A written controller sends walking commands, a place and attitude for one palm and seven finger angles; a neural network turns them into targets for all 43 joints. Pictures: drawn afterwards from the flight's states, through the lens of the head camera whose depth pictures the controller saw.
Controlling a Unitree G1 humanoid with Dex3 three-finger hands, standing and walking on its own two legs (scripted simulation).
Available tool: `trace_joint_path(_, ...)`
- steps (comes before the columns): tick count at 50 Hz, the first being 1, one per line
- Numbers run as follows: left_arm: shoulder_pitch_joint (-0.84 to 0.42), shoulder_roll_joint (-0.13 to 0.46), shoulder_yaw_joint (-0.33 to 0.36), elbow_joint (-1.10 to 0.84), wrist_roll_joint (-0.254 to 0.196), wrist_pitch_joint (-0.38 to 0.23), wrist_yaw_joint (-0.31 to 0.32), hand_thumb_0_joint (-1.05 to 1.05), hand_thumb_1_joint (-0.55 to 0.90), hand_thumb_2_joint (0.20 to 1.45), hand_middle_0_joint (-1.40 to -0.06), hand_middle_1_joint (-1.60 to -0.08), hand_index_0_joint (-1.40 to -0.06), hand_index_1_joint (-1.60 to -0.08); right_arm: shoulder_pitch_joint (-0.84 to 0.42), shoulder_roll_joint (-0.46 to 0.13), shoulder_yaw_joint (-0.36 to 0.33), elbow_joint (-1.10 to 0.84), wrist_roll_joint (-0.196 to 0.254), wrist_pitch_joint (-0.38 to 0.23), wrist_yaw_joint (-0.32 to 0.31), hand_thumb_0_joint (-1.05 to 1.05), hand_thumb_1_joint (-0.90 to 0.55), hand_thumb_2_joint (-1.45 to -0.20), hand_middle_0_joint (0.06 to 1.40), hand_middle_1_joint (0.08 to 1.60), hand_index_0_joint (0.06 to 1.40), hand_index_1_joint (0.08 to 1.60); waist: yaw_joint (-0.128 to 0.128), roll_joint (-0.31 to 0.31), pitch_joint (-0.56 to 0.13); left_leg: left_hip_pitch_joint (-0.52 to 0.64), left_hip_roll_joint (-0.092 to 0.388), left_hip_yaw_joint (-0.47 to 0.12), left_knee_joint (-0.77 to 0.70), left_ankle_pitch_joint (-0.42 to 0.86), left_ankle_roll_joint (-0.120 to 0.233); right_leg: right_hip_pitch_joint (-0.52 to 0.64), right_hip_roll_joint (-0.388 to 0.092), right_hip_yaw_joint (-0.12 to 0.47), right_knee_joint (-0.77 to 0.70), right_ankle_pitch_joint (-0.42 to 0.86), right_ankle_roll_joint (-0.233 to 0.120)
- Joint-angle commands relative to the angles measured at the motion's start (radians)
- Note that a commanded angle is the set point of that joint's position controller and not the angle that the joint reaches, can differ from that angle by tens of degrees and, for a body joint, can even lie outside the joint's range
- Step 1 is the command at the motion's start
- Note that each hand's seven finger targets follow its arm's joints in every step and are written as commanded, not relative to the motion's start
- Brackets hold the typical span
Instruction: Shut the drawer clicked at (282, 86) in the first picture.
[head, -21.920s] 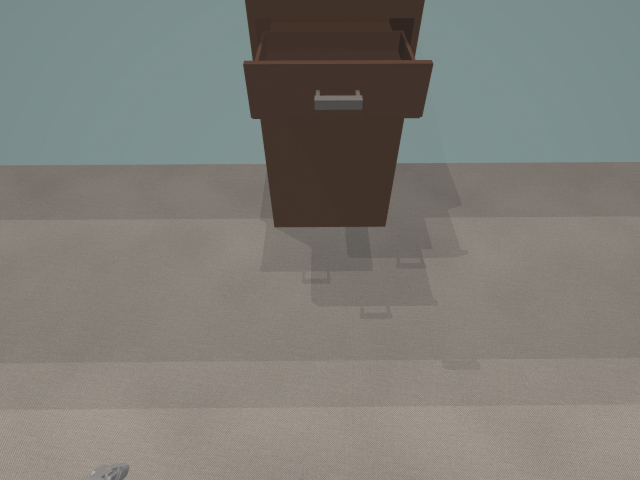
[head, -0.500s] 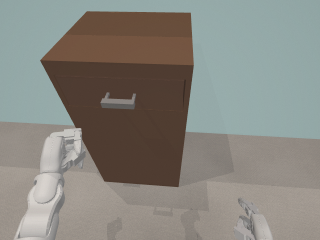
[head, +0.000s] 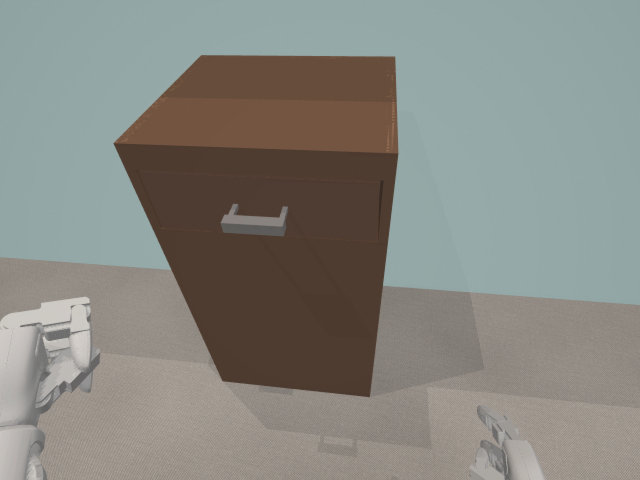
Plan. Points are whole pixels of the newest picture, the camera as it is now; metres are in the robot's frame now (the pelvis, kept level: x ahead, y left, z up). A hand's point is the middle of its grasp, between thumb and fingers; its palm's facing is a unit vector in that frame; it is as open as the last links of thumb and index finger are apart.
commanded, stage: draw the hand back to the body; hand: left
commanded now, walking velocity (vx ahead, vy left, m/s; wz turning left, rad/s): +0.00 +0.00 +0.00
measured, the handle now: (256, 217) +0.55 +0.19 +0.01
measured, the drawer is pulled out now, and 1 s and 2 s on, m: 0.00 0.00 0.00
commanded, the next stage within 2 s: step back with the hand held close in 0.16 s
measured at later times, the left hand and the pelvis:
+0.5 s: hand (85, 356) +0.18 +0.25 +0.15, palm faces +0.34 -0.82 -0.45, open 3.2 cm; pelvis -0.02 +0.01 +0.00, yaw -1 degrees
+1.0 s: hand (23, 436) +0.11 +0.26 +0.15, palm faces +0.36 -0.81 -0.45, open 3.2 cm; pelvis -0.09 +0.02 -0.01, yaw +0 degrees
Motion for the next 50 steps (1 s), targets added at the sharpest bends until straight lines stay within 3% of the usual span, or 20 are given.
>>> trace_joint_path(1, -0.062, 0.149, 0.104, -0.216, -0.002, -0.068, 0.018, 0.0, 0.9, 0.9, -1.4, -1.6, -1.4, -1.6, -0.135, -0.089, -0.042, -0.16, 0.003, -0.07, -0.011, 0.0, -0.9, -0.9, 0.2, 0.3, 0.2, 0.3, -0.009, -0.05, -0.009, -0.033, 0.004, -0.022, -0.059, 0.219, 0.023, -0.032, -0.006, 0.032, -0.064, 0.177, -0.011)
trace_joint_path(4, -0.091, 0.143, 0.093, -0.197, 0.005, -0.067, 0.021, 0.0, 0.9, 0.9, -1.4, -1.6, -1.4, -1.6, -0.133, -0.096, -0.045, -0.152, 0.002, -0.076, -0.017, 0.0, -0.9, -0.9, 0.2, 0.3, 0.2, 0.3, -0.012, -0.034, 0.013, -0.033, 0.005, -0.023, -0.062, 0.186, 0.025, -0.053, -0.007, 0.033, -0.074, 0.132, -0.012)
trace_joint_path(5, -0.098, 0.147, 0.096, -0.212, 0.006, -0.071, 0.024, 0.0, 0.9, 0.9, -1.4, -1.6, -1.4, -1.6, -0.13, -0.094, -0.046, -0.152, 0.002, -0.08, -0.018, 0.0, -0.9, -0.9, 0.2, 0.3, 0.2, 0.3, -0.011, -0.023, -0.012, -0.025, 0.004, -0.022, -0.063, 0.185, 0.025, -0.043, -0.011, 0.035, -0.067, 0.13, -0.011)
trace_joint_path(8, -0.088, 0.153, 0.106, -0.209, 0.006, -0.073, 0.028, 0.0, 0.9, 0.9, -1.4, -1.6, -1.4, -1.6, -0.135, -0.091, -0.044, -0.153, -0.001, -0.085, -0.019, 0.0, -0.9, -0.9, 0.2, 0.3, 0.2, 0.3, -0.001, -0.05, -0.029, -0.027, 0.003, -0.026, -0.062, 0.194, 0.027, -0.027, -0.011, 0.036, -0.06, 0.142, -0.012)
trace_joint_path(10, -0.092, 0.161, 0.109, -0.235, 0.007, -0.073, 0.029, 0.0, 0.9, 0.9, -1.4, -1.6, -1.4, -1.6, -0.139, -0.09, -0.042, -0.153, -0.002, -0.089, -0.022, 0.0, -0.9, -0.9, 0.2, 0.3, 0.2, 0.3, 0.001, -0.016, -0.043, -0.023, 0.003, -0.028, -0.064, 0.207, 0.025, -0.013, -0.012, 0.039, -0.056, 0.156, -0.015)
trace_joint_path(14, -0.078, 0.17, 0.123, -0.236, 0.009, -0.07, 0.032, 0.0, 0.9, 0.9, -1.4, -1.6, -1.4, -1.6, -0.141, -0.09, -0.04, -0.149, -0.002, -0.098, -0.019, 0.0, -0.9, -0.9, 0.2, 0.3, 0.2, 0.3, 0.009, -0.004, -0.033, -0.035, 0.005, -0.033, -0.068, 0.217, 0.018, -0.004, -0.007, 0.036, -0.053, 0.165, -0.019)
trace_joint_path(15, -0.227, 0.307, 0.269, -0.332, 0.006, -0.117, 0.036, 0.0, 0.9, 0.9, -1.4, -1.6, -1.4, -1.6, -0.134, -0.122, -0.05, -0.177, -0.001, -0.071, -0.014, 0.0, -0.9, -0.9, 0.2, 0.3, 0.2, 0.3, -0.04, -0.009, 0.053, -0.124, 0.021, -0.038, -0.049, 0.12, 0.039, -0.092, -0.06, 0.166, -0.112, 0.208, -0.021)
trace_joint_path(17, -0.046, 0.183, 0.184, -0.177, 0.011, -0.123, 0.022, 0.0, 0.9, 0.9, -1.4, -1.6, -1.4, -1.6, -0.114, -0.102, -0.053, -0.158, -0.006, -0.042, -0.009, 0.0, -0.9, -0.9, 0.2, 0.3, 0.2, 0.3, -0.047, -0.098, 0.033, -0.1, 0.02, -0.044, -0.029, 0.125, 0.037, -0.111, -0.088, 0.167, -0.126, 0.208, -0.023)
trace_joint_path(18, -0.018, 0.155, 0.154, -0.177, 0.013, -0.125, 0.017, 0.0, 0.9, 0.9, -1.4, -1.6, -1.4, -1.6, -0.117, -0.105, -0.057, -0.166, -0.007, -0.029, -0.005, 0.0, -0.9, -0.9, 0.2, 0.3, 0.2, 0.3, -0.05, -0.087, 0.018, -0.096, 0.026, -0.038, -0.031, 0.149, 0.037, -0.108, -0.088, 0.153, -0.117, 0.226, -0.018)
trace_joint_path(21, 0.045, 0.152, 0.149, -0.202, 0.015, -0.133, 0.017, 0.0, 0.9, 0.9, -1.4, -1.6, -1.4, -1.6, -0.121, -0.114, -0.068, -0.181, -0.008, -0.002, -0.004, 0.0, -0.9, -0.9, 0.2, 0.3, 0.2, 0.3, -0.049, -0.041, -0.067, -0.093, 0.043, -0.035, -0.05, 0.249, 0.039, -0.055, -0.076, 0.113, -0.053, 0.324, -0.005)
trace_joint_path(23, 0.07, 0.172, 0.165, -0.221, 0.015, -0.132, 0.023, 0.0, 0.9, 0.9, -1.4, -1.6, -1.4, -1.6, -0.123, -0.112, -0.076, -0.198, -0.003, 0.015, -0.005, 0.0, -0.9, -0.9, 0.2, 0.3, 0.2, 0.3, -0.048, -0.068, -0.111, -0.102, 0.053, -0.041, -0.05, 0.298, 0.04, -0.03, -0.069, 0.095, -0.02, 0.361, 0.004)
trace_joint_path(25, 0.085, 0.197, 0.188, -0.26, 0.017, -0.139, 0.028, 0.0, 0.9, 0.9, -1.4, -1.6, -1.4, -1.6, -0.129, -0.11, -0.078, -0.211, -0.001, 0.024, -0.01, 0.0, -0.9, -0.9, 0.2, 0.3, 0.2, 0.3, -0.045, -0.042, -0.142, -0.114, 0.059, -0.052, -0.056, 0.343, 0.041, -0.016, -0.061, 0.083, 0.013, 0.384, 0.007)
trace_joint_path(30, 0.119, 0.23, 0.223, -0.319, 0.016, -0.148, 0.041, 0.0, 0.9, 0.9, -1.4, -1.6, -1.4, -1.6, -0.128, -0.107, -0.084, -0.234, 0.003, 0.034, -0.019, 0.0, -0.9, -0.9, 0.2, 0.3, 0.2, 0.3, -0.039, -0.009, -0.169, -0.185, 0.073, -0.073, -0.051, 0.388, 0.042, 0.015, -0.051, 0.078, 0.082, 0.428, 0.012)
trace_joint_path(35, 0.121, 0.214, 0.216, -0.324, 0.021, -0.157, 0.044, 0.0, 0.9, 0.9, -1.4, -1.6, -1.4, -1.6, -0.115, -0.112, -0.088, -0.234, 0.003, 0.021, -0.022, 0.0, -0.9, -0.9, 0.2, 0.3, 0.2, 0.3, -0.043, 0.017, -0.128, -0.308, 0.093, -0.092, -0.086, 0.228, 0.058, 0.026, -0.034, 0.082, 0.128, 0.335, 0.018)
trace_joint_path(41, 0.091, 0.202, 0.215, -0.315, 0.033, -0.176, 0.051, 0.0, 0.9, 0.9, -1.4, -1.6, -1.4, -1.6, -0.1, -0.118, -0.09, -0.232, 0.005, -0.002, -0.021, 0.0, -0.9, -0.9, 0.2, 0.3, 0.2, 0.3, -0.059, -0.025, -0.058, -0.508, 0.093, -0.115, -0.116, -0.148, 0.081, 0.044, -0.04, 0.123, 0.131, 0.184, 0.015)
trace_joint_path(43, 0.084, 0.201, 0.211, -0.325, 0.037, -0.185, 0.055, 0.0, 0.9, 0.9, -1.4, -1.6, -1.4, -1.6, -0.093, -0.116, -0.091, -0.23, 0.005, -0.01, -0.02, 0.0, -0.9, -0.9, 0.2, 0.3, 0.2, 0.3, -0.064, -0.058, -0.053, -0.504, 0.071, -0.11, -0.08, -0.213, 0.078, -0.003, -0.056, 0.155, 0.077, 0.106, 0.006)
trace_joint_path(46, 0.076, 0.208, 0.212, -0.329, 0.036, -0.193, 0.062, 0.0, 0.9, 0.9, -1.4, -1.6, -1.4, -1.6, -0.084, -0.112, -0.09, -0.22, -0.001, -0.018, -0.02, 0.0, -0.9, -0.9, 0.2, 0.3, 0.2, 0.3, -0.07, -0.099, -0.048, -0.429, 0.043, -0.1, -0.02, -0.208, 0.063, -0.115, -0.086, 0.196, -0.021, -0.032, -0.011)
trace_joint_path(48, 0.066, 0.212, 0.208, -0.343, 0.036, -0.203, 0.067, 0.0, 0.9, 0.9, -1.4, -1.6, -1.4, -1.6, -0.081, -0.113, -0.09, -0.213, -0.004, -0.023, -0.019, 0.0, -0.9, -0.9, 0.2, 0.3, 0.2, 0.3, -0.075, -0.086, -0.049, -0.381, 0.036, -0.097, 0.003, -0.194, 0.057, -0.179, -0.095, 0.199, -0.06, -0.102, -0.018)
trace_joint_path(50, 0.069, 0.216, 0.213, -0.353, 0.038, -0.211, 0.072, 0.0, 0.9, 0.9, -1.4, -1.6, -1.4, -1.6, -0.083, -0.115, -0.087, -0.209, -0.005, -0.028, -0.023, 0.0, -0.9, -0.9, 0.2, 0.3, 0.2, 0.3, -0.076, -0.048, -0.053, -0.383, 0.057, -0.124, -0.047, -0.201, 0.061, -0.171, -0.07, 0.161, -0.033, -0.109, -0.007)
